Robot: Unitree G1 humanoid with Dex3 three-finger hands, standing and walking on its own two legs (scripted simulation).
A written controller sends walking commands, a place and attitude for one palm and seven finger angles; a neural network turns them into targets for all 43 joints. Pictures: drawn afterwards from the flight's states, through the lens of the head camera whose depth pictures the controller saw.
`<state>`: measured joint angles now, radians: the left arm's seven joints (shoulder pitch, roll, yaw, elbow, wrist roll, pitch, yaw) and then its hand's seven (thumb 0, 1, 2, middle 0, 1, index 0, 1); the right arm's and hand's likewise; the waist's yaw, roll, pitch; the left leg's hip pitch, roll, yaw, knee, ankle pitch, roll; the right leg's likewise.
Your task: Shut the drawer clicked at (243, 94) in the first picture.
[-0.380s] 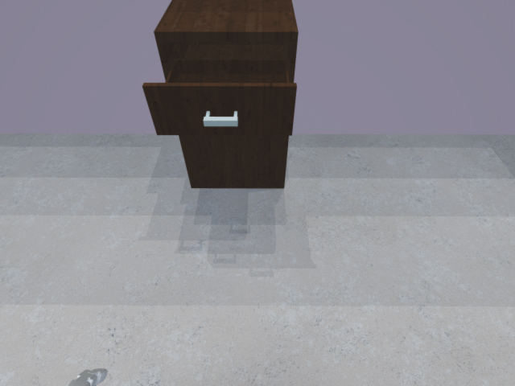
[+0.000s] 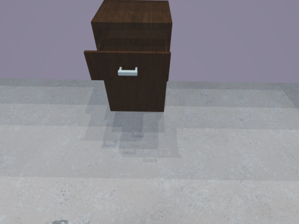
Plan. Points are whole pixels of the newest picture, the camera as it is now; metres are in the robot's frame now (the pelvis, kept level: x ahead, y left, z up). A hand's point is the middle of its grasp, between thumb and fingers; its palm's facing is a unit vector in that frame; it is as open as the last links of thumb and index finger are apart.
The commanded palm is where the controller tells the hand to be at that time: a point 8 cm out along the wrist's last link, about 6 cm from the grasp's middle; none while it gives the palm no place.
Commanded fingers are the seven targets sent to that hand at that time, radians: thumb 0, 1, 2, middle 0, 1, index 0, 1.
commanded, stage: stand and wait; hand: left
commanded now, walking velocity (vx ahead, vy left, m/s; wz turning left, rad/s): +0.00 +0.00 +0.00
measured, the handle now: (128, 70) +0.87 +0.18 -0.09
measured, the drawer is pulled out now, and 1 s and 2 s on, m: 0.30 0.30 0.30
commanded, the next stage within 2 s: look at it before walking up in 0.44 s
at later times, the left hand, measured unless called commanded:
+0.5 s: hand out of the picture +0.06 +0.24 -0.15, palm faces -0.02 -0.95 -0.32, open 7.4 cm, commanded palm none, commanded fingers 0.00 0.90 0.90 -0.20 -0.30 -0.20 -0.30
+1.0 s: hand out of the picture +0.05 +0.24 -0.16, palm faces -0.02 -0.95 -0.31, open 7.4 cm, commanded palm none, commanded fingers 0.00 0.90 0.90 -0.20 -0.30 -0.20 -0.30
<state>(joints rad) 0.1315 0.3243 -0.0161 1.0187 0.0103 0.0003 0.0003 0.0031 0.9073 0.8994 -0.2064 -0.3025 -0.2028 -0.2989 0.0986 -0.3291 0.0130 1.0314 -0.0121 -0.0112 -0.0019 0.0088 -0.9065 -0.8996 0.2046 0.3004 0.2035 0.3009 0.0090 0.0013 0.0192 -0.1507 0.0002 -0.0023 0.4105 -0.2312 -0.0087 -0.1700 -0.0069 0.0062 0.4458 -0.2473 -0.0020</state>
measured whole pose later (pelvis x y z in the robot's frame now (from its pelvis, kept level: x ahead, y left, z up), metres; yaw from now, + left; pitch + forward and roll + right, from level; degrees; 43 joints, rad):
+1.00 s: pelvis -0.01 +0.00 +0.00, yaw -1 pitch -2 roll +0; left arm 0.16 0.31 -0.01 1.10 0.01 -0.01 0.01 0.00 0.91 0.90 -0.21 -0.30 -0.20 -0.30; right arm 0.15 -0.31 0.01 1.12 -0.01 -0.02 0.00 0.01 -0.91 -0.90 0.20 0.30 0.20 0.30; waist 0.00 0.00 0.02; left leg -0.14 0.01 0.00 0.35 -0.18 -0.01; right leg -0.15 0.00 0.01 0.37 -0.19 0.00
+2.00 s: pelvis +0.21 -0.04 +0.00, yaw -7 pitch -1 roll -2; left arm 0.41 0.09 0.02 1.12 0.03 -0.08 0.02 0.00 0.91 0.90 -0.20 -0.30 -0.20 -0.30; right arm 0.16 -0.16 -0.05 1.04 -0.01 -0.03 0.02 0.01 -0.91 -0.90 0.20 0.30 0.20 0.30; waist 0.02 0.01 0.02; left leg -0.58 0.11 0.10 0.86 -0.18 0.00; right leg 0.01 0.02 -0.12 0.32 -0.31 -0.02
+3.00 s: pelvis +0.30 +0.01 +0.00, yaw -1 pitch -2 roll -1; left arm 0.47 0.11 0.04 1.16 0.02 -0.03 0.03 0.00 0.91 0.90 -0.20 -0.30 -0.20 -0.30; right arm 0.36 -0.15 -0.08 1.11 -0.02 0.01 0.01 0.01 -0.91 -0.90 0.20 0.30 0.20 0.30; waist -0.01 0.00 -0.03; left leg -0.53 0.03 0.05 1.01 -0.22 0.00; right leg -0.02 0.03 -0.11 0.27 -0.22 -0.04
